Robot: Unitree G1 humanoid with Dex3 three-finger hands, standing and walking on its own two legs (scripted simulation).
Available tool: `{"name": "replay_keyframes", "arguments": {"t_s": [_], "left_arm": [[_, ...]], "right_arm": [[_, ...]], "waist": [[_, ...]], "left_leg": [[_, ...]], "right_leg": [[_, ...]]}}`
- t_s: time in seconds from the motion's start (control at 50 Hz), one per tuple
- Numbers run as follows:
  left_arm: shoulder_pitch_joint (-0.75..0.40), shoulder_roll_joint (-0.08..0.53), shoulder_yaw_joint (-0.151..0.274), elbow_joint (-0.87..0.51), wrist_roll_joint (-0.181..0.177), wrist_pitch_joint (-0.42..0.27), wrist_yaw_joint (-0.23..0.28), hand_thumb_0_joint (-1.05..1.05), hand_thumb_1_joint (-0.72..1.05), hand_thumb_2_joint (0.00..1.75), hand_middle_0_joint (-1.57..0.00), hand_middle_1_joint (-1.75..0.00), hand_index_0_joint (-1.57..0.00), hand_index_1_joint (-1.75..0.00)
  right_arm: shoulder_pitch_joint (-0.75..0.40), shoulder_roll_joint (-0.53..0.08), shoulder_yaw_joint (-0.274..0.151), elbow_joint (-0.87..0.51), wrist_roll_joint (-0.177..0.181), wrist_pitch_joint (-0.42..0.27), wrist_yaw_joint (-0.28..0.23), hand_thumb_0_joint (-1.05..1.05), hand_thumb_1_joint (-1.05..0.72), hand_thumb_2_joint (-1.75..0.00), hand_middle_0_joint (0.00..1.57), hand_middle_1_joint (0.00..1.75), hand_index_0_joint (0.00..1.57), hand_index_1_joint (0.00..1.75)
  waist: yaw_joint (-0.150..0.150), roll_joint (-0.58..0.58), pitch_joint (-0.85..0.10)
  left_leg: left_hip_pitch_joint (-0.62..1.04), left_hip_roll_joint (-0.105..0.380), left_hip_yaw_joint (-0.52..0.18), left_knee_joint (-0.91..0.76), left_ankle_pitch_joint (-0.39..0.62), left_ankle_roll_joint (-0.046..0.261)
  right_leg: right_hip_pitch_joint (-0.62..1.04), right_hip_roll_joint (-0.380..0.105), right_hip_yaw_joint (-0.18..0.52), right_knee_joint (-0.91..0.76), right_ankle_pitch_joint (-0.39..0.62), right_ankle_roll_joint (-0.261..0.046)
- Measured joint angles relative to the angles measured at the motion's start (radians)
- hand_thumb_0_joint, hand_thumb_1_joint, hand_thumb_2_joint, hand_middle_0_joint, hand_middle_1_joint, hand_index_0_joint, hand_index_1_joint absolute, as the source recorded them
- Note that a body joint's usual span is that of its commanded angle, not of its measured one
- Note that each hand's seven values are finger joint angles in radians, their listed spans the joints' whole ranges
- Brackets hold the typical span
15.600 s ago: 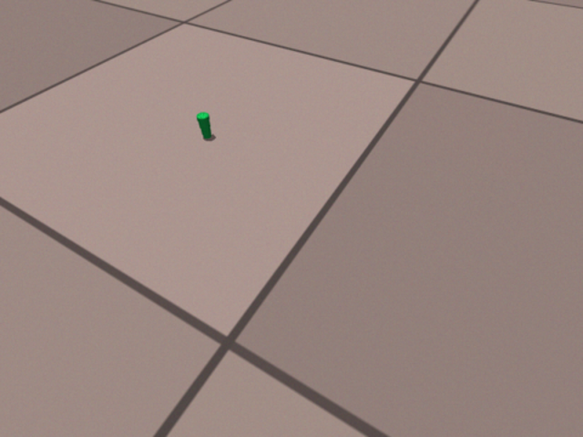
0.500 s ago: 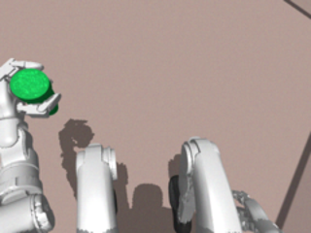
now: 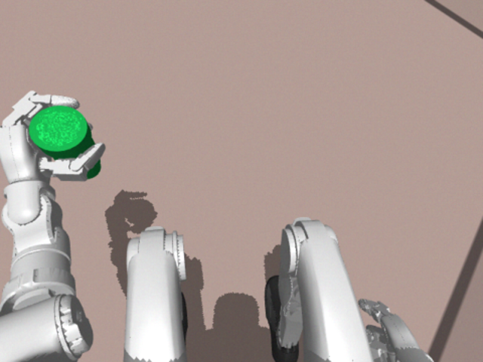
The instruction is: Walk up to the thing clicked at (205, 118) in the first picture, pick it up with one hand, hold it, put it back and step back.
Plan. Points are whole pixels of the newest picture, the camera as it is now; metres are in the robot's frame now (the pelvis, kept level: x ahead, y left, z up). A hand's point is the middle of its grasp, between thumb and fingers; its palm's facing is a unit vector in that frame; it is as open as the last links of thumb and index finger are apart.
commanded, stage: settle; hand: left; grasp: from the side
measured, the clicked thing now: (75, 150) +0.45 +0.27 -0.06
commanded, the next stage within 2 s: lift in 0.12 s
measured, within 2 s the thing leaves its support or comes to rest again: neither
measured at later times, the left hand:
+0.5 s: hand (68, 133) +0.45 +0.26 +0.00, palm faces +0.21 -0.98 -0.04, open 9.1 cm
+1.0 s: hand (13, 100) +0.41 +0.25 +0.14, palm faces +0.21 -0.98 -0.05, open 9.1 cm
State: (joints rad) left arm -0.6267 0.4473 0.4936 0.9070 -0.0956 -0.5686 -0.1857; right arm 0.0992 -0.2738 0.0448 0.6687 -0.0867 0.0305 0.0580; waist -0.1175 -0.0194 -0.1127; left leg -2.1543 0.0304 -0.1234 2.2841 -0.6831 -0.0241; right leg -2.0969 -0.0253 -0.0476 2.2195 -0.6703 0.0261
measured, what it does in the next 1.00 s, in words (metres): rises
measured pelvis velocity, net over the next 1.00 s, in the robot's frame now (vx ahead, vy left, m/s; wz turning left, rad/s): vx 0.02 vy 0.00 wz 0.04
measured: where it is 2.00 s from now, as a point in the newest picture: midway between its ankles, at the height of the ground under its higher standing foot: (229, 343)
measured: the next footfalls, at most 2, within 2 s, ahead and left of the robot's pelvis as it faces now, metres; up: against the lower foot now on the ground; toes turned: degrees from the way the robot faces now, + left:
none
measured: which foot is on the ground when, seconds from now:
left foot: down 0.00-1.00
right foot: down 0.00-1.00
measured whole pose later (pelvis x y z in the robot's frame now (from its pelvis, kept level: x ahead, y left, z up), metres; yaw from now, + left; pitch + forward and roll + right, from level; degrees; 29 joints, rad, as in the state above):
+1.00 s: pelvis +0.02 +0.00 +0.13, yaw +2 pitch +31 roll -4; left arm -0.36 0.31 0.35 0.45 -0.16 -0.34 -0.12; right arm 0.13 -0.24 -0.01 0.61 0.01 0.00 -0.01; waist -0.05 0.02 -0.18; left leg -1.77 0.05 -0.08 1.89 -0.66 -0.02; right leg -1.72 -0.03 -0.04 1.83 -0.65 0.02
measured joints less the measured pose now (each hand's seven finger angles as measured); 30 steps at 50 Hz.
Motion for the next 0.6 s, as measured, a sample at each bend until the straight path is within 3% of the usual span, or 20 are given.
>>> {"name": "replay_keyframes", "arguments": {"t_s": [0.34,0.6], "left_arm": [[-0.022,-0.012,-0.001,0.022,0.007,-0.005,0.005,0.03,-0.23,1.03,-0.82,-0.99,-0.77,-0.98],[0.044,-0.047,-0.026,-0.088,-0.025,0.054,-0.024,0.03,-0.24,1.03,-0.82,-0.99,-0.77,-0.98]], "right_arm": [[0.011,0.001,-0.008,0.007,0.0,-0.006,-0.002,0.01,-0.9,-0.9,0.21,0.3,0.2,0.3],[0.03,0.008,-0.029,-0.001,0.031,-0.009,-0.02,0.01,-0.92,-0.9,0.21,0.3,0.2,0.3]], "waist": [[-0.002,0.01,-0.007],[0.017,0.02,-0.04]], "left_leg": [[0.02,0.0,0.009,-0.029,0.003,-0.001],[0.088,0.002,0.021,-0.104,0.005,0.001]], "right_leg": [[0.014,-0.002,0.006,-0.022,0.0,-0.002],[0.08,-0.005,0.009,-0.091,0.0,-0.004]]}}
